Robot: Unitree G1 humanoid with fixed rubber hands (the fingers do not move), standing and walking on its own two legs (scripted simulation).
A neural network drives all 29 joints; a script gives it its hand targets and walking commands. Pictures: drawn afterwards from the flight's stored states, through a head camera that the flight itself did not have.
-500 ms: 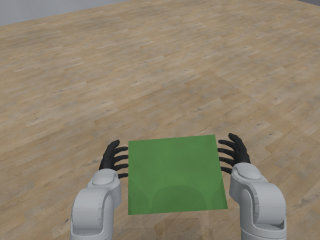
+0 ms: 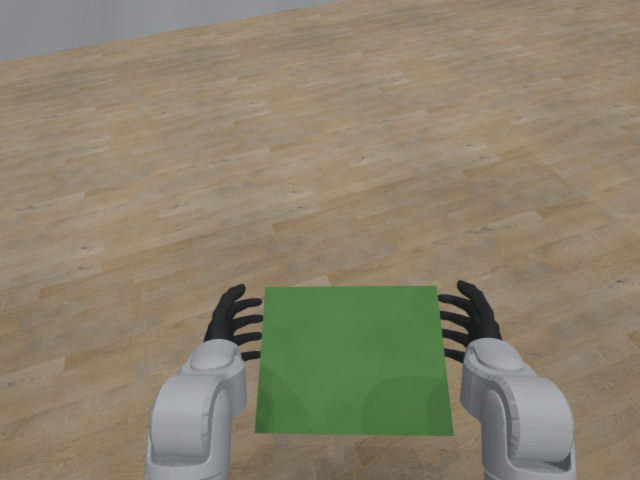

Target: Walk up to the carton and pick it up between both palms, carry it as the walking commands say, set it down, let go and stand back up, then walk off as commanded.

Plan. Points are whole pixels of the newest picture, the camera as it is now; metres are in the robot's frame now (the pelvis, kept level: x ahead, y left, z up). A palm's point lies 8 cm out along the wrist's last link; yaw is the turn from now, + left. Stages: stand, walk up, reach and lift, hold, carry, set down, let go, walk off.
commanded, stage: carry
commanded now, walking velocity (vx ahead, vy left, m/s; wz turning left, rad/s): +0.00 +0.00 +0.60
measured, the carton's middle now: (350, 365) +0.29 -0.01 -0.01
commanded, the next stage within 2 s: none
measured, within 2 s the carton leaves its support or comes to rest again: neither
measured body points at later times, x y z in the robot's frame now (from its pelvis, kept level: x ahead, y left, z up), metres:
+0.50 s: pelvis -0.02 +0.05 +0.00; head +0.01 +0.07 +0.45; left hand +0.20 +0.28 +0.08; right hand +0.29 +0.01 +0.08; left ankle +0.00 +0.14 -0.73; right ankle +0.02 -0.09 -0.68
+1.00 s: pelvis -0.05 +0.06 -0.01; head -0.03 +0.06 +0.44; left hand +0.10 +0.33 +0.08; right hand +0.27 +0.10 +0.09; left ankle -0.10 +0.16 -0.73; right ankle +0.02 -0.06 -0.73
